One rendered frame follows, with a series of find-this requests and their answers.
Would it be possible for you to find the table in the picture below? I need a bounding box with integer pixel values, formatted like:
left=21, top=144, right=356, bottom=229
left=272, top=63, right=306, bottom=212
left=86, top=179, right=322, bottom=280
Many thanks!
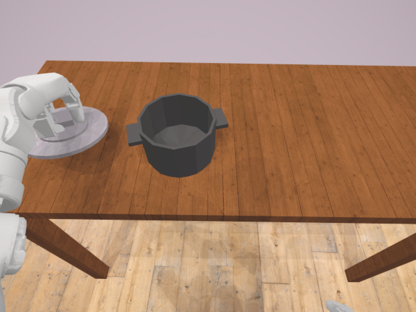
left=4, top=60, right=416, bottom=282

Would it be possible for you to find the robot left upper arm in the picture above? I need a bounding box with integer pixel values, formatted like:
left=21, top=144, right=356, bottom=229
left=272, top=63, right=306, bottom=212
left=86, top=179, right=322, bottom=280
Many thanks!
left=0, top=213, right=27, bottom=312

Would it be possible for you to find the lid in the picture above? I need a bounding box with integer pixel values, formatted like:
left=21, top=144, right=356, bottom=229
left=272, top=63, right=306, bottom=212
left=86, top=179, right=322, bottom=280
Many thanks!
left=28, top=106, right=109, bottom=159

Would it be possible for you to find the left robot hand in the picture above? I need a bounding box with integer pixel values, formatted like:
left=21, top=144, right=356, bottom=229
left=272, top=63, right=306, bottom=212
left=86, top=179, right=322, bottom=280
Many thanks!
left=11, top=73, right=85, bottom=139

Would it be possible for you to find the robot left forearm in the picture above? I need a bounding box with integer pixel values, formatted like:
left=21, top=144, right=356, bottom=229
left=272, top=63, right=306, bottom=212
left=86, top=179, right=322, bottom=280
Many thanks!
left=0, top=81, right=45, bottom=213

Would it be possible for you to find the pot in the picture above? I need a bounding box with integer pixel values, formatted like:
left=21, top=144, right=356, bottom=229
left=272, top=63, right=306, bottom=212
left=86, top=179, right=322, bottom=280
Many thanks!
left=126, top=93, right=228, bottom=177

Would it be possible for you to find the knob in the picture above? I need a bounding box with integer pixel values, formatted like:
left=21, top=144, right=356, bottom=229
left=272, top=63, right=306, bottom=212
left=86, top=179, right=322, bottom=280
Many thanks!
left=50, top=110, right=74, bottom=127

